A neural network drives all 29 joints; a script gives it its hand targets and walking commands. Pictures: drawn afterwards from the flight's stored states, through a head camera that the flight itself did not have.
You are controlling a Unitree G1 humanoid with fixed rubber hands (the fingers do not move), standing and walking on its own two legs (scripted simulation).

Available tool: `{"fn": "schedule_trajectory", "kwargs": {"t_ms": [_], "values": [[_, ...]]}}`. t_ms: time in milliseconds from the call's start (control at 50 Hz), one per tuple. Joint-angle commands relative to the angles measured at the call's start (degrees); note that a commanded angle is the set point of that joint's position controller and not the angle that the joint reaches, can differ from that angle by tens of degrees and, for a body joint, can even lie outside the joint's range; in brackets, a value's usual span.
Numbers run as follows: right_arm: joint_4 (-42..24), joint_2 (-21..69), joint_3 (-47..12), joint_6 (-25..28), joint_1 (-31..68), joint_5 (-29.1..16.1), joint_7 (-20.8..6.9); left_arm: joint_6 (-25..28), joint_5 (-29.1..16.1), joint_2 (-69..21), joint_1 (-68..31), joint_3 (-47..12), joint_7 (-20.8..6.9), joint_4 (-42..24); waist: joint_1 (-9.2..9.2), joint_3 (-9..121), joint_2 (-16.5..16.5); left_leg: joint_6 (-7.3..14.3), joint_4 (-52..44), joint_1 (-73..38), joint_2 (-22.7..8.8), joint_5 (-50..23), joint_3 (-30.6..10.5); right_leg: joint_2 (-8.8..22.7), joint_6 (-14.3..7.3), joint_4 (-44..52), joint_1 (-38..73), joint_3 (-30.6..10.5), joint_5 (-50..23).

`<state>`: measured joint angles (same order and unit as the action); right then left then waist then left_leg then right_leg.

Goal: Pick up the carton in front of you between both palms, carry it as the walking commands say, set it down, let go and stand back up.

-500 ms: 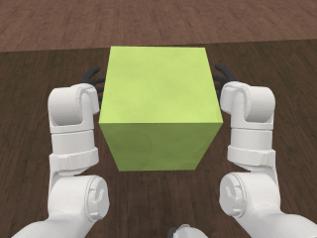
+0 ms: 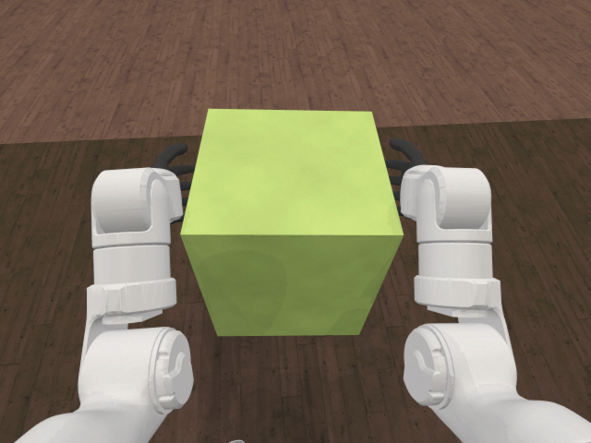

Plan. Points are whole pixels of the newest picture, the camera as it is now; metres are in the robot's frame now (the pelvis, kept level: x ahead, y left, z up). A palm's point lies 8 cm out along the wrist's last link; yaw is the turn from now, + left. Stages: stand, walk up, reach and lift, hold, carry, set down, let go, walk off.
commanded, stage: carry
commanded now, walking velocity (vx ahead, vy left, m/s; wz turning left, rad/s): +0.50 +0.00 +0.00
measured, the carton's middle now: (289, 230) +0.38 -0.01 +0.09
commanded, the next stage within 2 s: none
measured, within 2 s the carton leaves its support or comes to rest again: neither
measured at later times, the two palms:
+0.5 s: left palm (193, 63) +0.65 +0.13 +0.19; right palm (372, 47) +0.68 -0.16 +0.20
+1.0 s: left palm out of the picture +0.98 +0.11 +0.24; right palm out of the picture +0.95 -0.19 +0.24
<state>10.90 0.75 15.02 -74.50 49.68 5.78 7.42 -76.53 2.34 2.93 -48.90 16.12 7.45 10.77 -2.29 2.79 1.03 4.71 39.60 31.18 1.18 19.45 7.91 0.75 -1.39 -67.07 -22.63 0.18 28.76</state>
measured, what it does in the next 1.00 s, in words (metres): climbs: right foot, then left foot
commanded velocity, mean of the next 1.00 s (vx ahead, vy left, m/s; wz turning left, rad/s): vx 0.50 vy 0.00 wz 0.00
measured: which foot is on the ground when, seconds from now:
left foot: down 0.00-0.34, up 0.36-0.70, down 0.72-1.00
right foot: up 0.00-0.30, down 0.32-0.72, up 0.74-1.00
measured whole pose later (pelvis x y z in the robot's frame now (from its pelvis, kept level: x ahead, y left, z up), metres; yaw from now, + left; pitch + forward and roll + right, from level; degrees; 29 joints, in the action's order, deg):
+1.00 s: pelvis +0.59 -0.01 +0.08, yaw -1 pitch +5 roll +0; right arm 4.2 0.1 14.3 -74.5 46.9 1.1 8.9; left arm -77.2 4.5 0.8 -47.9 16.6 7.3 4.1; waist -5.7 0.2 0.1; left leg 3.3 29.1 17.9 0.1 22.8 6.1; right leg 1.6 -2.1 -60.4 -42.5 2.2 23.1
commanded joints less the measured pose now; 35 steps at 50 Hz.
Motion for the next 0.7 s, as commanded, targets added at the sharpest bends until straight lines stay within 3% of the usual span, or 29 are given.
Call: {"fn": "schedule_trajectory", "kwargs": {"t_ms": [0, 40, 120, 160, 240, 280, 300, 320, 340, 360, 380, 400, 440, 500, 560, 640, 660, 680], "values": [[-8.72, 63.66, -34.22, 0.17, 45.99, -29.59, -13.03, 1.65, -22.11, -62.62, -46.14, -31.03, -12.99, -6.93, -2.51, 27.79, -2.35, 11.18, -12.98, -42.43, -18.11, -21.69, -32.02, 0.71, -1.38, -14.44, -27.16, -2.88, -2.28], [-12.76, 65.28, -36.09, 0.41, 50.18, -32.68, -13.42, 1.88, -20.83, -61.64, -44.84, -30.43, -11.54, -8.8, -0.84, 28.14, -4.21, 8.32, -14.87, -38.76, -16.15, -15.8, -26.89, 1.46, -1.54, -8.55, -24.1, -2.01, -4.74], [-15.46, 63.53, -36.0, -0.21, 49.06, -34.18, -13.62, 1.79, -18.23, -58.4, -42.77, -30.66, -9.31, -11.61, -1.41, 27.06, -7.22, 9.73, -17.22, -38.33, -15.82, -14.92, -21.55, 1.73, -0.63, 2.35, -25.52, 1.27, -4.85], [-13.98, 62.09, -35.7, -0.8, 46.65, -33.22, -13.57, 1.27, -17.13, -57.06, -41.52, -31.11, -8.94, -11.26, -1.65, 26.01, -8.26, 8.69, -18.03, -35.69, -15.13, -16.04, -17.61, 2.12, -0.36, 11.75, -21.53, 2.34, -8.36], [-7.44, 60.14, -34.66, -1.37, 42.19, -30.45, -13.91, 0.44, -17.35, -56.68, -39.73, -32.0, -10.0, -6.86, -0.88, 23.56, -10.17, 4.87, -15.76, -31.19, -13.21, -25.33, -9.61, -2.44, -1.18, 28.2, -7.63, 10.2, -12.38], [-3.82, 60.05, -33.86, -1.35, 40.47, -29.07, -14.04, 0.51, -18.18, -57.8, -38.85, -31.64, -11.12, -3.04, 3.49, 27.04, -7.39, 1.2, -2.13, -25.1, -10.66, -37.66, -3.22, -5.78, -3.05, 35.81, 12.46, 13.97, -15.65], [-2.52, 59.42, -33.27, -1.31, 40.76, -28.4, -14.14, 0.73, -18.79, -58.49, -37.06, -31.16, -11.72, -0.9, 7.32, 32.15, -3.56, -1.43, 9.13, -16.48, -9.16, -28.12, -1.64, 0.48, -5.0, 35.36, 27.43, 4.69, -11.46], [-1.28, 60.77, -32.5, -1.46, 40.74, -27.89, -14.33, 1.33, -18.64, -57.43, -37.76, -30.7, -12.06, 0.1, 7.34, 37.26, 12.84, -4.56, 25.37, 0.7, -2.28, -8.89, -2.14, 16.87, -13.08, 41.16, 39.69, -27.29, -4.75], [-1.8, 60.72, -31.49, -1.11, 42.6, -27.25, -14.5, 1.81, -19.75, -59.34, -39.32, -30.69, -12.43, -1.28, 7.96, 32.21, 16.2, -4.33, 34.75, 13.3, 3.13, 11.44, -6.91, 18.35, -16.64, 47.58, 40.83, -39.99, -11.24], [-1.64, 61.73, -31.08, -0.92, 43.06, -26.76, -14.15, 1.74, -21.78, -61.53, -42.66, -31.66, -12.84, -4.06, 7.2, 28.82, 10.01, -2.54, 41.65, 17.81, 0.16, 10.23, -9.7, 18.59, -16.65, 44.04, 39.15, -34.79, -18.73], [-2.77, 61.22, -30.36, -0.71, 42.44, -26.29, -13.62, 1.92, -24.4, -64.17, -46.16, -33.36, -13.23, -7.06, 7.67, 28.17, 3.0, -1.98, 43.49, 18.69, -1.37, 8.3, -9.73, 17.49, -15.71, 41.17, 36.49, -28.95, -25.77], [-3.71, 61.29, -29.89, -0.63, 42.13, -25.83, -12.95, 2.25, -26.63, -65.66, -49.71, -34.62, -13.49, -10.29, 7.09, 27.14, 0.37, -1.54, 41.02, 18.38, -2.86, 6.08, -10.05, 16.24, -13.7, 41.07, 33.21, -24.28, -27.85], [-5.71, 60.7, -29.23, -0.64, 41.55, -24.48, -11.53, 2.51, -29.47, -67.32, -54.03, -36.07, -13.66, -14.87, 5.72, 27.71, 3.08, -1.33, 36.62, 16.2, -3.82, 4.04, -9.62, 14.42, -10.98, 42.8, 30.54, -18.97, -23.24], [-7.89, 58.3, -29.3, -0.69, 40.17, -22.66, -9.87, 2.08, -30.66, -66.53, -53.8, -36.11, -13.7, -17.41, 5.78, 27.43, 4.44, -1.69, 31.46, 17.29, -3.76, 3.6, -7.4, 14.38, -11.96, 44.58, 29.9, -15.41, -22.71], [-7.79, 56.15, -29.73, -1.33, 39.04, -21.34, -9.09, 1.15, -29.78, -64.52, -51.31, -35.49, -13.62, -16.09, 6.47, 25.38, 4.84, -2.6, 19.16, 16.53, -4.6, 1.42, -5.79, 13.57, -12.2, 45.67, 28.88, -10.47, -24.44], [-3.05, 55.68, -30.27, -2.04, 36.5, -20.78, -9.89, 0.45, -27.1, -62.7, -46.6, -34.66, -14.0, -9.62, 6.37, 22.91, 7.5, -1.88, 2.0, 4.86, -0.57, -2.57, 1.19, 11.03, -8.87, 44.19, 25.32, -2.82, -35.06], [-1.59, 56.06, -30.23, -2.07, 36.41, -21.02, -10.31, 0.46, -26.43, -62.44, -45.92, -34.25, -14.1, -7.99, 5.37, 23.17, 8.09, -1.16, -1.12, -0.74, 1.59, -2.19, 3.46, 10.73, -7.79, 41.43, 23.75, -0.9, -41.07], [0.03, 56.75, -29.97, -1.97, 36.21, -21.3, -10.77, 0.51, -26.01, -62.5, -45.33, -33.78, -14.19, -6.39, 2.71, 25.09, 7.19, -0.38, -6.09, -10.71, 4.21, -5.1, 6.57, 9.54, -5.96, 34.38, 20.88, 3.08, -48.14]]}}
